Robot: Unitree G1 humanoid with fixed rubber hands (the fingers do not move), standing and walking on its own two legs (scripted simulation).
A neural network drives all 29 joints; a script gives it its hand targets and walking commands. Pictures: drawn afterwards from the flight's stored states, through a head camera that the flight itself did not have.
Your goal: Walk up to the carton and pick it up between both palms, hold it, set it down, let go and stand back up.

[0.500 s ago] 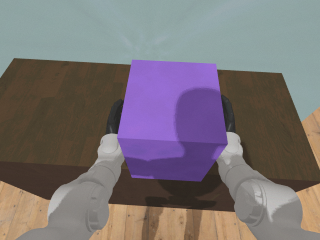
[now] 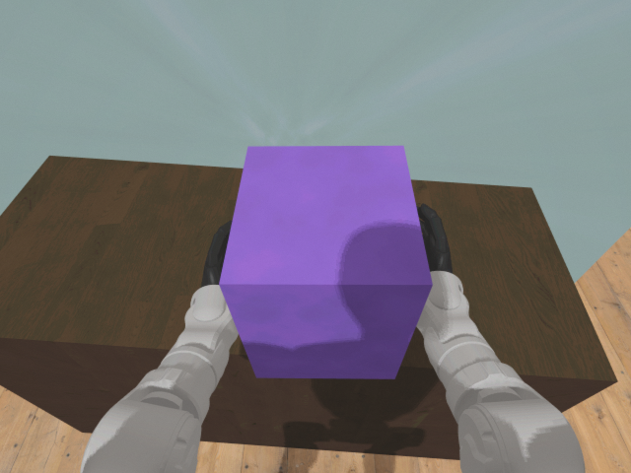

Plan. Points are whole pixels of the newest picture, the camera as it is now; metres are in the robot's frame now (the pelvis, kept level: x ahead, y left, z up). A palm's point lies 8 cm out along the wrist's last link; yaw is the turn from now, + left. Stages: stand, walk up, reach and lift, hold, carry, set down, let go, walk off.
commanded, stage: reach and lift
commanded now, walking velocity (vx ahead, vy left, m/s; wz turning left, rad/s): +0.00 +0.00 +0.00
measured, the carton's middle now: (325, 269) +0.40 +0.01 +0.04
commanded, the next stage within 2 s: none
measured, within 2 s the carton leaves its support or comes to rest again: neither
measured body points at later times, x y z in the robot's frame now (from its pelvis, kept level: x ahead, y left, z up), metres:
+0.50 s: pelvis -0.02 +0.00 +0.02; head -0.05 +0.02 +0.47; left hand +0.39 +0.15 +0.14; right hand +0.39 -0.14 +0.17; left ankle +0.00 +0.11 -0.72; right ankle -0.02 -0.11 -0.72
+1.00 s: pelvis -0.01 +0.00 +0.02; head -0.04 +0.03 +0.47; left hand +0.37 +0.16 +0.16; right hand +0.38 -0.13 +0.17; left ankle +0.00 +0.11 -0.72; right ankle -0.02 -0.11 -0.72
